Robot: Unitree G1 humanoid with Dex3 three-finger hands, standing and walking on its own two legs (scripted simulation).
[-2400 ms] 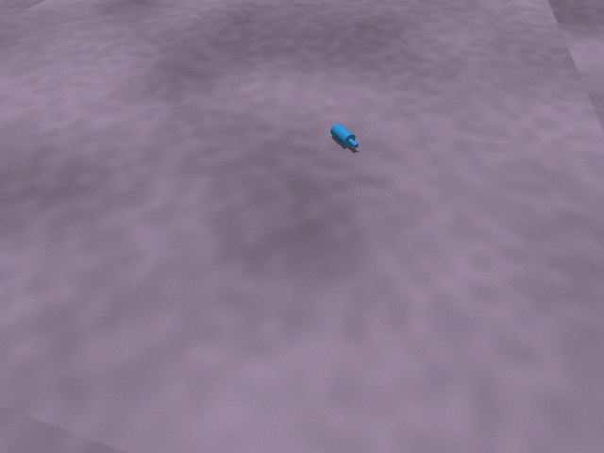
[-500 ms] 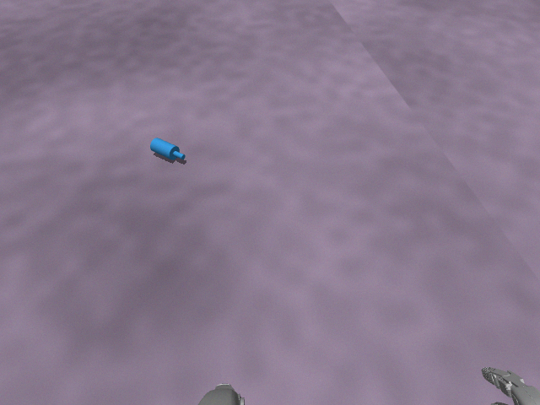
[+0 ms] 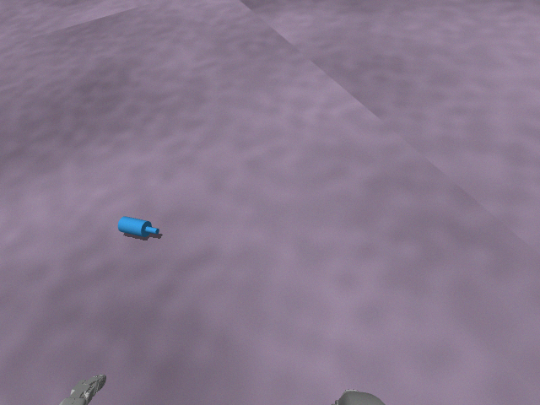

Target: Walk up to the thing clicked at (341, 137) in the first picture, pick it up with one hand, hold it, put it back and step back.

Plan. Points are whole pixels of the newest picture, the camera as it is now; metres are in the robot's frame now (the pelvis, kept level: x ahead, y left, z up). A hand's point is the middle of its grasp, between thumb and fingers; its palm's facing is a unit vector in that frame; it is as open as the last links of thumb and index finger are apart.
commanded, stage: walk up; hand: left
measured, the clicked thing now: (140, 227) +0.99 +0.68 -0.71
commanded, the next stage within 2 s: none
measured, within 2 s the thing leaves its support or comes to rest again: neither
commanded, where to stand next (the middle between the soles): +0.52 +0.51 m, yaw -19 degrees
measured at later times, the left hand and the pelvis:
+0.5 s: hand (10, 384) +0.22 +0.51 -0.14, palm faces -0.15 -0.82 -0.54, open 7.4 cm; pelvis +0.15 +0.19 +0.00, yaw -8 degrees
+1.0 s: hand (1, 285) +0.40 +0.58 -0.09, palm faces -0.16 -0.80 -0.58, open 7.4 cm; pelvis +0.25 +0.30 +0.00, yaw -13 degrees
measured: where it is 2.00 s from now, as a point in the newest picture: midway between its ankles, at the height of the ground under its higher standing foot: (152, 336)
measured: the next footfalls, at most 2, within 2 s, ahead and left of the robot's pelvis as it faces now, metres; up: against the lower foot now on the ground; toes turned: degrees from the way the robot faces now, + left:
left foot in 0.38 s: +0.24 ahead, +0.30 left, +0.00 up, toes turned -2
right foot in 0.76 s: +0.34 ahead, +0.15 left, +0.00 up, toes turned -17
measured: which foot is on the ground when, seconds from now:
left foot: up 0.00-0.36, down 0.38-0.78, up 0.80-1.00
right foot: down 0.00-0.40, up 0.42-0.74, down 0.76-1.00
